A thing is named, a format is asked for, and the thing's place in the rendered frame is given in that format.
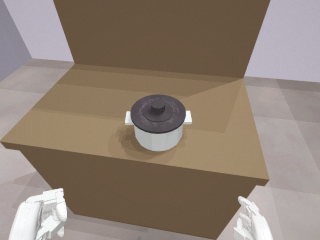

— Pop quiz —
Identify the knob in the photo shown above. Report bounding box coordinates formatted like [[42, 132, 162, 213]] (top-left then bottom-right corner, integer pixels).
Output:
[[151, 99, 165, 114]]

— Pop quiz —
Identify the robot right hand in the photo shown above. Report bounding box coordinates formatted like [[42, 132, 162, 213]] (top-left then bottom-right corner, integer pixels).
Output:
[[234, 196, 273, 240]]

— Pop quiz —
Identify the table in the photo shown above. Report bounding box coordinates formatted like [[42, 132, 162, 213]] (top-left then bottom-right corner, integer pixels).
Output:
[[0, 0, 271, 240]]

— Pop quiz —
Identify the pot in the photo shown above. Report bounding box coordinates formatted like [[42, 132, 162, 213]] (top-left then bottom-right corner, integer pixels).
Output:
[[125, 110, 192, 152]]

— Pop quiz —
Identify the lid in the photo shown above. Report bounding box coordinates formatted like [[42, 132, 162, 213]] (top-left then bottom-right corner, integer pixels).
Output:
[[130, 94, 186, 134]]

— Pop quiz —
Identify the robot left hand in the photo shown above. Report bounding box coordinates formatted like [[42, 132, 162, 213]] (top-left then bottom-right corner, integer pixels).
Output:
[[8, 188, 67, 240]]

